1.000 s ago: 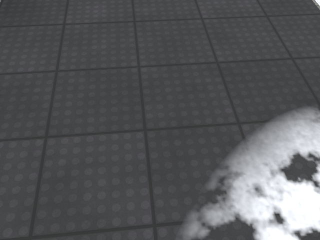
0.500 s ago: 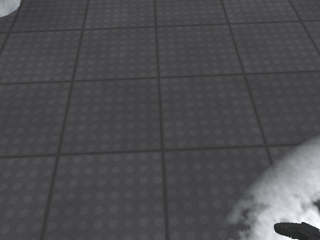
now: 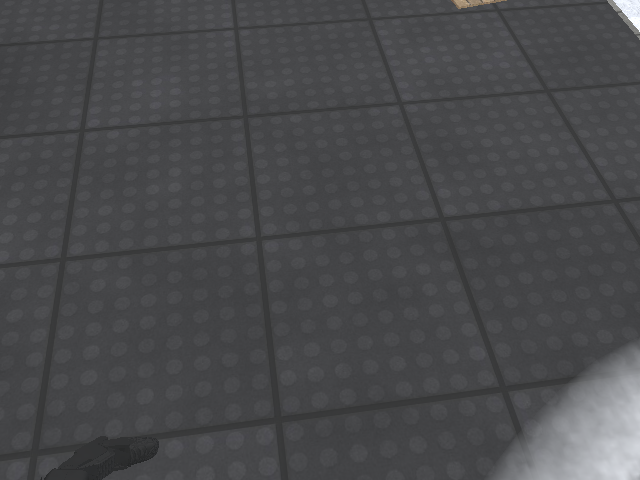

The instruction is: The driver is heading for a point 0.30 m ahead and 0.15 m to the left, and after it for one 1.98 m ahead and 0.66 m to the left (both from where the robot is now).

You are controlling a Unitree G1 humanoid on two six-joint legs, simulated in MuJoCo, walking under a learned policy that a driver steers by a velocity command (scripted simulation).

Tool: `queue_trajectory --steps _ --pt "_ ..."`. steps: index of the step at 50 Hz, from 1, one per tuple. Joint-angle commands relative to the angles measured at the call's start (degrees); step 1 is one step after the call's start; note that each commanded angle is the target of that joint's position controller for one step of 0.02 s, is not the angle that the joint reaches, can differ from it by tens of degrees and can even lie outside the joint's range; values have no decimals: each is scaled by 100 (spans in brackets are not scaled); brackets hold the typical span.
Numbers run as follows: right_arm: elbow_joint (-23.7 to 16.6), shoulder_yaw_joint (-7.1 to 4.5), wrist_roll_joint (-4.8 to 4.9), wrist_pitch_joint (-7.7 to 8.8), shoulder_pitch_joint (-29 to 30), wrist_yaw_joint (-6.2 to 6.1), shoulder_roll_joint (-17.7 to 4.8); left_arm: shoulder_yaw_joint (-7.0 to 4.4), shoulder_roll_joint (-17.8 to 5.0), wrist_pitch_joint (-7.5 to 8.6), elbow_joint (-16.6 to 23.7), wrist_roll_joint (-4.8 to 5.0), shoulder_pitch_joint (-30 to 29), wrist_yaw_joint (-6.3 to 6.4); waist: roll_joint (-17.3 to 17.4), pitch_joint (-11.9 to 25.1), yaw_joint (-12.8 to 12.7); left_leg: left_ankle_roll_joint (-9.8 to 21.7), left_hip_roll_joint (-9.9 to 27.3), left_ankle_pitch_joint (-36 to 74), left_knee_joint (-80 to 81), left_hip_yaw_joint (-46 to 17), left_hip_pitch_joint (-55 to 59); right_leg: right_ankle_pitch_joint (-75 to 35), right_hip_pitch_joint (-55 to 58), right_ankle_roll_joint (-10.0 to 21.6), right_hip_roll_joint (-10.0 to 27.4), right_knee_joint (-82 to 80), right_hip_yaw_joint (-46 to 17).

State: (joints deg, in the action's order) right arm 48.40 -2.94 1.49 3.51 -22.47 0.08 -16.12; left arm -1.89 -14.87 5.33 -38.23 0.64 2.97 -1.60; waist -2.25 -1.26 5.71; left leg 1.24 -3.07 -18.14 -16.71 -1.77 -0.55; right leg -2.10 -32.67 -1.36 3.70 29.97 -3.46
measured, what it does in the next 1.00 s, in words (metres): walks ahead, turning left: right foot, then left foot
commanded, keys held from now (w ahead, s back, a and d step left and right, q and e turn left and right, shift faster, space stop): w+q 0.26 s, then q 0.60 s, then no key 0.14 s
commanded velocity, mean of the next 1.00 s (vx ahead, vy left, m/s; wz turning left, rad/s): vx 0.24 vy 0.00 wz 0.52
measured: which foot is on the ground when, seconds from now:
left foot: down 0.00-0.06, up 0.08-0.50, down 0.52-1.00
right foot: up 0.00-0.04, down 0.06-0.52, up 0.54-0.98, down 1.00-1.00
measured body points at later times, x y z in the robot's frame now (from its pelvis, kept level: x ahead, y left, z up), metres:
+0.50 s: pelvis +0.25 +0.01 -0.01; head +0.28 +0.03 +0.44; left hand +0.22 +0.31 -0.13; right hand +0.52 -0.17 -0.08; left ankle +0.36 +0.14 -0.72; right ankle +0.17 -0.14 -0.74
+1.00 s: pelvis +0.34 +0.02 -0.01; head +0.37 +0.04 +0.44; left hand +0.33 +0.34 -0.11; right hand +0.64 -0.12 -0.09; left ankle +0.36 +0.14 -0.74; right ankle +0.44 -0.08 -0.74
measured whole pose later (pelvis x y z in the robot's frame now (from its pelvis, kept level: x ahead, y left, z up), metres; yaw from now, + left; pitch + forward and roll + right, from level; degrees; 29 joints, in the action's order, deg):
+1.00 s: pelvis +0.34 +0.02 -0.01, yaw +33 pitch +2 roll +0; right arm 34.1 -4.3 0.2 -2.8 -9.5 -1.2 -17.5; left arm -3.1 -16.6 0.8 -42.7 -0.3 8.1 0.6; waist 0.5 -1.2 0.7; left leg 2.1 -8.6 -8.4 -30.4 -10.8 -22.8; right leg 14.8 -19.8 -2.1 -0.5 33.2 -4.4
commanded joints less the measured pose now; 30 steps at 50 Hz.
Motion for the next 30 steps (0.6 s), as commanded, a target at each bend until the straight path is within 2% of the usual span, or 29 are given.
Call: queue_trajectory --steps 1,2,3,4,5,6,7,8,10,12,15,18,21,23,24,25,26,27,28,29,30 --pt "-279 -278 0 -38 107 -64 -1063 -269 -764 167 341 26 116 -13 773 6 -528 821 1538 1852 -262 -1165 -311 492 928 192 -181 -357 121" --pt "-291 -222 -40 -50 101 -57 -913 -392 -994 185 159 4 810 33 693 462 -867 655 1213 2339 -1116 -974 -512 558 1986 376 -184 -460 184" --pt "-464 -78 -150 -40 163 -43 -529 -500 -1365 187 55 -111 1787 95 215 1410 -1285 418 806 1511 -2787 -689 -1399 646 3620 747 744 -203 -653" --pt "-621 90 -72 63 -654 -29 53 -609 -1838 109 -80 -154 2173 87 -1473 2243 -945 21 -22 -1279 -4822 -138 -3576 1563 5619 1590 2117 -566 -3102" --pt "-547 -17 99 106 -489 -36 -455 -495 -1313 88 -70 -124 2239 73 -1260 2194 -1136 6 212 -1466 -5647 -681 -4257 2689 5430 1614 2112 -1166 -3889" --pt "-669 -149 163 98 108 -46 -883 -384 -956 86 -44 -98 1899 95 -723 1356 -1195 37 459 -963 -5852 -652 -4519 2730 4768 1354 1896 -1264 -2962" --pt "-750 -161 102 72 436 -62 -864 -318 -802 74 -37 -111 1513 102 -372 894 -1060 18 691 -500 -5745 -495 -4376 2083 4040 1219 1664 -1351 -2219" --pt "-803 -178 25 38 571 -52 -794 -268 -636 70 -67 -117 1244 95 -327 531 -912 -9 835 -191 -5484 -505 -4218 1558 3443 1189 1455 -1522 -1694" --pt "-815 -190 48 -91 461 -5 -584 -260 -535 123 -134 -142 976 105 -505 261 -659 -46 1013 114 -5154 -475 -3719 1016 2774 1124 1201 -1867 -925" --pt "-894 -164 35 -200 542 6 -394 -309 -627 180 -232 -109 924 114 -347 77 -574 -103 1046 274 -4909 -414 -3754 501 2546 1195 1220 -2080 -441" --pt "-1102 -144 -49 -248 885 29 -316 -382 -829 164 -344 -127 854 165 -168 -154 -544 -224 1019 848 -4035 -318 -3874 -755 2500 1239 1202 -2099 267" --pt "-1257 -97 -92 -205 1309 157 -200 -427 -1000 49 -384 -101 762 263 -178 -126 -670 -206 846 1798 -2801 118 -3281 -1565 2405 1050 955 -1868 1077" --pt "-1461 -158 -87 -240 1595 283 -322 -480 -1160 -56 -473 24 884 311 -243 24 -734 -73 719 1886 -2200 269 -2998 -1749 2806 912 1085 -1514 1234" --pt "-1552 -258 -118 -293 1522 324 -524 -536 -1277 -119 -462 152 792 322 -309 140 -595 120 564 1418 -1986 387 -2767 -2154 3055 807 1192 -1002 1262" --pt "-1527 -331 -138 -317 1275 324 -650 -567 -1330 -150 -438 215 717 329 -324 281 -436 245 403 1218 -1841 508 -2431 -2537 3096 734 1171 -520 1300" --pt "-1396 -452 -144 -319 711 299 -837 -560 -1274 -189 -412 253 643 328 -167 545 -117 414 175 1481 -1425 617 -1702 -2556 2980 582 987 354 1429" --pt "-1265 -600 -149 -327 175 186 -1174 -494 -1077 -192 -431 159 899 302 336 862 94 630 128 2661 -1040 379 -674 -1632 2422 266 602 1639 1539" --pt "-1349 -661 -138 -357 232 38 -1735 -281 -390 -196 -270 -270 1334 251 1999 1198 -426 1210 1499 5608 -1505 -1450 721 3436 641 -121 -72 3599 1493" --pt "-1708 -588 -263 -265 482 99 -1806 -222 -608 -176 -221 -196 1764 195 1972 2442 -523 2450 2557 4512 -908 -3865 1516 4572 -347 -277 -733 5080 233" --pt "-1803 -507 -199 -227 643 172 -1387 -332 -1073 -191 -235 -12 1216 173 890 2310 -200 2192 2256 3606 -557 -3387 1211 3940 -581 -188 -447 5186 -254" --pt "-1758 -443 -109 -199 887 165 -1185 -317 -1047 -215 -100 27 841 203 662 1656 -298 1877 1981 2928 -483 -2810 632 3415 -758 -112 -302 4851 -181"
